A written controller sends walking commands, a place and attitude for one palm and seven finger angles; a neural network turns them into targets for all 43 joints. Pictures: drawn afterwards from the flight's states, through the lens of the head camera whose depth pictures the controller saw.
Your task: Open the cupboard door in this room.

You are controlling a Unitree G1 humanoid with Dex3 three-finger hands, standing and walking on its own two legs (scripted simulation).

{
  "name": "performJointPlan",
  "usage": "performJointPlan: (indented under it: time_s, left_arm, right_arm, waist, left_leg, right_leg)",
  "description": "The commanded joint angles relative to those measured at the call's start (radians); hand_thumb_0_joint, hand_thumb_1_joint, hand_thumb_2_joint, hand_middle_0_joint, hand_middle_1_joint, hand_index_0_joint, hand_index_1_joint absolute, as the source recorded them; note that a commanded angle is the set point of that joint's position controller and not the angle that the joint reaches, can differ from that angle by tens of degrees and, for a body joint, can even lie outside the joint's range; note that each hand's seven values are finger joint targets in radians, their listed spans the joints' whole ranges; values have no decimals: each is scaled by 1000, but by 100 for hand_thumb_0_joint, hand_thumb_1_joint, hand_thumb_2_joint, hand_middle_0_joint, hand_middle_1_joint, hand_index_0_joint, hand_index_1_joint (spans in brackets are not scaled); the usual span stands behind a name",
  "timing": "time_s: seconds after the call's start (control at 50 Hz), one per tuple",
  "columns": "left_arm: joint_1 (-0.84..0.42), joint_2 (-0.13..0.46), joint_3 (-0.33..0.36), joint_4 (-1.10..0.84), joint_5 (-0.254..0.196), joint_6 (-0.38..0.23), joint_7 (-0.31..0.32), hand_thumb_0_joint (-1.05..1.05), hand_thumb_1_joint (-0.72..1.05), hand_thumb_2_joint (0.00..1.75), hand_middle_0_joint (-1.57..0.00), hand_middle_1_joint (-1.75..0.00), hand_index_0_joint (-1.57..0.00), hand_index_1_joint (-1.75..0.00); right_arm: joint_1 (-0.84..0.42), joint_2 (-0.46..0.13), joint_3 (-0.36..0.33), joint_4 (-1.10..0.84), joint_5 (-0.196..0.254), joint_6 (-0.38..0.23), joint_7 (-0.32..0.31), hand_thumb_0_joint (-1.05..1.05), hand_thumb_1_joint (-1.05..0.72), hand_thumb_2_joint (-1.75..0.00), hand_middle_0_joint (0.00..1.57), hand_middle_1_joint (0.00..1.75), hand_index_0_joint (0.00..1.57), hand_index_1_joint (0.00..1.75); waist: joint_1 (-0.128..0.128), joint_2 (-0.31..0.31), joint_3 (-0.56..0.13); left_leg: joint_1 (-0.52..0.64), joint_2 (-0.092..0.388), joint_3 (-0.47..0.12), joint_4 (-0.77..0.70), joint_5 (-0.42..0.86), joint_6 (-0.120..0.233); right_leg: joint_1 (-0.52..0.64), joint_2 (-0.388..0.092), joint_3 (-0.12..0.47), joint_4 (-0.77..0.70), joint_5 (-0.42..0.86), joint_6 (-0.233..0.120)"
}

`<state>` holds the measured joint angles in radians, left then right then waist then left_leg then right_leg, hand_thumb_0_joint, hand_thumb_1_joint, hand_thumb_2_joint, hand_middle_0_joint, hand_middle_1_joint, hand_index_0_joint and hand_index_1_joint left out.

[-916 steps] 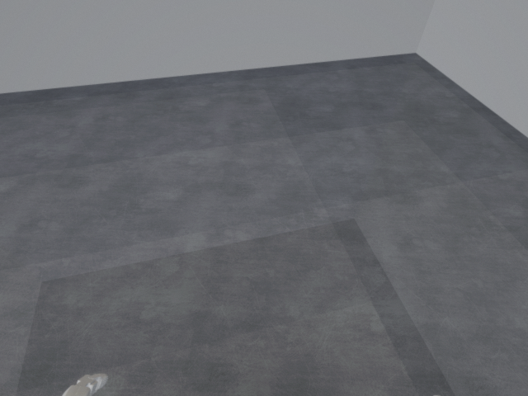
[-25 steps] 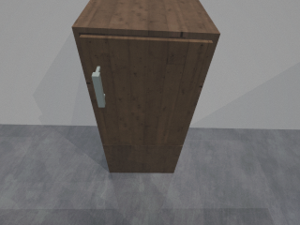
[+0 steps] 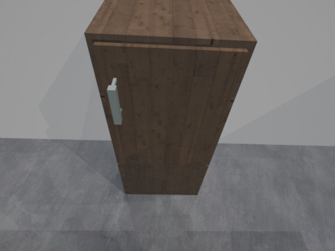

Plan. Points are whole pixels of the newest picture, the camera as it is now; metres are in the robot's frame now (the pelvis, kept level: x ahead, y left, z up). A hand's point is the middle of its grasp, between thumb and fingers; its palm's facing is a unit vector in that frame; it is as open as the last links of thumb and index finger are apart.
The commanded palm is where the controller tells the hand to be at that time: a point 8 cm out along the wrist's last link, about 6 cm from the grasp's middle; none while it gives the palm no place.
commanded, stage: look again from close up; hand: left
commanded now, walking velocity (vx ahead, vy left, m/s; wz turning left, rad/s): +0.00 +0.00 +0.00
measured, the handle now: (116, 101) +0.52 +0.20 +0.05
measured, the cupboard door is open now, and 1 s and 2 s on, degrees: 0 0 0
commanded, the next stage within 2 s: raise the hand with hooked fingers in 0.22 s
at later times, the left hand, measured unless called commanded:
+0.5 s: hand (89, 214) +0.20 +0.20 -0.02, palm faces +0.26 -0.95 -0.15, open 7.6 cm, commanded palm +0.12 +0.25 -0.06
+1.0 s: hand (90, 212) +0.20 +0.19 -0.01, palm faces +0.00 -1.00 -0.09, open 10.2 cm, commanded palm +0.16 +0.26 -0.01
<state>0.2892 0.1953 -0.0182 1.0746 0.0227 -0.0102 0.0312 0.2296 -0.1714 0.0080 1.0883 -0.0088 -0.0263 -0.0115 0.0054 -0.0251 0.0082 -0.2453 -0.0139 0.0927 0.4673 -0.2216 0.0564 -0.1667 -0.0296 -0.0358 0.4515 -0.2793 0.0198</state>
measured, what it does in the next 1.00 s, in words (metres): lowers itself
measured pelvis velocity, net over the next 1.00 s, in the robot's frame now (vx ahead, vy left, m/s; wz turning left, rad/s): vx -0.01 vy -0.04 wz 0.07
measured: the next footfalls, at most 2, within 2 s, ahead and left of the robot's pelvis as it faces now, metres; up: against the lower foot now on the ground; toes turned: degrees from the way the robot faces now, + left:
none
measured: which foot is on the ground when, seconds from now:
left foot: down 0.00-1.00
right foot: down 0.00-1.00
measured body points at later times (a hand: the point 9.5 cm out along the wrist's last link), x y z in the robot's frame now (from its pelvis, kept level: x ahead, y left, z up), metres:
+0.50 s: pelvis +0.00 +0.00 -0.01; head +0.01 -0.01 +0.44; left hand +0.18 +0.25 -0.01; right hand +0.11 -0.25 -0.13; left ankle +0.02 +0.08 -0.74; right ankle -0.01 -0.12 -0.74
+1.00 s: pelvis -0.01 -0.04 -0.08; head +0.05 -0.04 +0.37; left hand +0.20 +0.25 -0.01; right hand +0.20 -0.26 -0.16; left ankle +0.02 +0.08 -0.74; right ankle -0.01 -0.12 -0.74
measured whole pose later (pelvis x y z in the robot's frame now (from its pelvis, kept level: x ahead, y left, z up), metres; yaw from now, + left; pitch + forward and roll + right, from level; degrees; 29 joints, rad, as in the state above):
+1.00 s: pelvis -0.01 -0.04 -0.08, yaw +4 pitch +13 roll -2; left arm 0.25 0.33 0.27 0.14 -0.36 -0.43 -0.46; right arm 0.17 -0.24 0.03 0.61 0.04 -0.23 -0.08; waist 0.02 0.04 -0.12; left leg -0.85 0.03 -0.04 1.10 -0.47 -0.01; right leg -0.74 0.04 -0.15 1.05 -0.54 -0.07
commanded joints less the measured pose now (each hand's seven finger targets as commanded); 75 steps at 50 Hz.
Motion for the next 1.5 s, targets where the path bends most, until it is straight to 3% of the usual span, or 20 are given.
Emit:
performJointPlan:
  time_s: [0.0, 0.28, 0.3, 0.32, 0.34, 0.36, 0.38, 0.4, 0.46, 0.5, 0.54, 0.66, 0.74, 0.8, 0.88, 1.0, 1.06, 1.18, 1.32, 1.48]
  left_arm:
    - [43, 113, 26, -30, -3, -17, 6, 0, 90, 90, -20, -30, -20, -30]
    - [16, 137, 32, -24, -2, -17, 4, 0, 90, 90, -20, -30, -20, -30]
    - [65, 76, 14, -6, 5, -17, 47, 0, 90, 90, -20, -30, -20, -30]
    - [-648, 366, 241, -1576, -174, -209, 60, 0, 88, 89, -20, -32, -20, -32]
    - [-151, 269, 181, -1331, -102, -164, 81, 0, 85, 88, -20, -33, -20, -33]
    - [-93, 200, 147, -1207, -122, -117, 124, 0, 83, 87, -21, -34, -21, -34]
    - [190, -85, -20, -1010, -148, -37, 106, 0, 81, 86, -21, -36, -21, -36]
    - [-12, -32, 18, -1185, -180, -75, 92, 0, 78, 85, -21, -37, -21, -37]
    - [178, 41, 168, -928, -191, -222, 14, 0, 71, 82, -21, -42, -21, -42]
    - [286, 24, 220, -810, -235, -363, -92, 0, 67, 80, -22, -45, -22, -45]
    - [298, 32, 231, -812, -274, -511, -229, 0, 62, 78, -22, -48, -22, -48]
    - [113, 240, 406, -1046, -360, -535, -397, 0, 48, 72, -23, -57, -23, -57]
    - [-99, 266, 416, -1380, -377, -641, -325, 0, 39, 68, -24, -63, -24, -63]
    - [-120, 209, 311, -1375, -371, -688, -342, 0, 32, 65, -24, -68, -24, -68]
    - [-132, 250, 294, -1118, -378, -567, -463, 0, 22, 61, -25, -74, -25, -74]
    - [10, 357, 515, -1049, -448, -270, -499, 0, 8, 55, -26, -82, -26, -82]
    - [18, 341, 564, -1168, -461, -320, -412, 0, 1, 52, -26, -87, -26, -87]
    - [-63, 229, 400, -1096, -385, -425, -377, 0, -13, 46, -27, -96, -27, -96]
    - [-193, 367, 458, -1202, -397, -405, -428, 0, -29, 39, -29, -107, -29, -107]
    - [-286, 341, 446, -1059, -397, -328, -389, 0, -48, 31, -30, -118, -30, -118]
  right_arm:
    - [35, -144, -28, -30, 1, -19, -11, 0, -90, -90, 20, 30, 20, 30]
    - [-13, -169, -30, -25, 0, -22, -14, 0, -90, -90, 20, 30, 20, 30]
    - [-7, -156, -24, -85, 9, -14, -12, 0, -90, -90, 20, 30, 20, 30]
    - [51, -278, -68, -430, 58, -147, -31, 0, -90, -90, 20, 30, 20, 30]
    - [-34, -185, -15, -386, 47, -250, -60, 0, -90, -90, 20, 30, 20, 30]
    - [-19, -180, -35, -312, 45, -265, -70, 0, -90, -90, 20, 30, 20, 30]
    - [15, -135, -35, -311, 59, -254, -58, 0, -90, -90, 20, 30, 20, 30]
    - [-13, -189, -52, -400, 54, -258, -45, 0, -90, -90, 20, 30, 20, 30]
    - [-44, -211, -71, -466, 30, -259, -41, 0, -90, -90, 20, 30, 20, 30]
    - [-77, -203, -80, -505, 20, -243, -30, 0, -90, -90, 20, 30, 20, 30]
    - [-108, -210, -95, -549, 17, -248, -14, 0, -90, -90, 20, 30, 20, 30]
    - [-125, -210, -97, -706, 41, -241, -12, 0, -90, -90, 20, 30, 20, 30]
    - [-60, -168, -79, -682, 31, -255, -45, 0, -90, -90, 20, 30, 20, 30]
    - [-38, -180, -66, -625, 26, -280, -65, 0, -90, -90, 20, 30, 20, 30]
    - [-27, -222, -52, -591, 51, -283, -85, 0, -90, -90, 20, 30, 20, 30]
    - [-46, -211, -49, -670, 64, -237, -89, 0, -90, -90, 20, 30, 20, 30]
    - [-40, -180, -52, -683, 45, -241, -71, 0, -90, -90, 20, 30, 20, 30]
    - [2, -210, -62, -639, 41, -244, -53, 0, -90, -90, 20, 30, 20, 30]
    - [10, -234, -55, -654, 54, -267, -81, 0, -90, -90, 20, 30, 20, 30]
    - [-6, -235, -30, -648, 61, -243, -84, 0, -90, -90, 20, 30, 20, 30]
  waist:
    - [-2, 20, 21]
    - [2, 26, -5]
    - [-10, 133, 49]
    - [-101, 272, -460]
    - [5, 375, -421]
    - [-15, 290, -343]
    - [-52, 178, -172]
    - [-54, 130, -53]
    - [-16, -68, 42]
    - [19, -285, 5]
    - [40, -331, -58]
    - [69, 103, -319]
    - [-5, 181, -403]
    - [-68, 163, -315]
    - [-99, 44, -205]
    - [41, -16, -407]
    - [75, 5, -448]
    - [-20, 38, -251]
    - [5, 132, -404]
    - [-3, 161, -244]
  left_leg:
    - [49, 135, -140, -108, 128, 1]
    - [95, 139, -141, -107, 235, 4]
    - [79, 160, -126, 39, 453, -31]
    - [399, 59, -174, -31, 500, -88]
    - [481, 125, -191, -82, 598, -97]
    - [330, 112, -184, -109, 490, -134]
    - [254, 116, -184, -125, 371, -101]
    - [123, 102, -194, -96, 225, -85]
    - [-142, 31, -148, 74, -32, -65]
    - [-298, 24, -129, 201, -45, -65]
    - [-424, 8, -98, 303, -74, -70]
    - [-473, -16, -51, 448, -90, -49]
    - [-422, 17, -92, 521, -59, -27]
    - [-444, 31, -115, 560, -70, -21]
    - [-541, 35, -130, 573, -121, -14]
    - [-451, 14, -126, 470, 50, -22]
    - [-366, 17, -126, 415, 155, -30]
    - [-322, 22, -117, 380, 97, -24]
    - [-186, 32, -139, 314, 94, -26]
    - [-172, 42, -176, 223, 1, -49]
  right_leg:
    - [-47, -79, 76, -71, 119, -44]
    - [-14, -86, 70, -74, 174, -39]
    - [-84, -96, 90, -58, 210, -34]
    - [-61, 12, -43, 41, 319, -51]
    - [-146, 23, -25, 161, 70, -61]
    - [-174, 25, -39, 202, -52, -49]
    - [-256, 29, -47, 187, -91, -40]
    - [-257, 17, -47, 161, -72, -39]
    - [-328, 31, -72, 82, -60, -48]
    - [-428, 43, -77, 198, -95, -46]
    - [-474, 37, -41, 290, -109, -42]
    - [-425, 9, 99, 366, -134, -43]
    - [-448, 10, 162, 354, -123, -28]
    - [-533, 24, 154, 365, -109, -32]
    - [-544, 15, 180, 315, -138, -1]
    - [-229, -34, 183, 290, 207, 48]
    - [-190, -1, 97, 348, 412, 27]
    - [-431, 48, 8, 346, 186, -12]
    - [-378, 53, -12, 314, 72, -41]
    - [-411, 63, -47, 274, -10, -50]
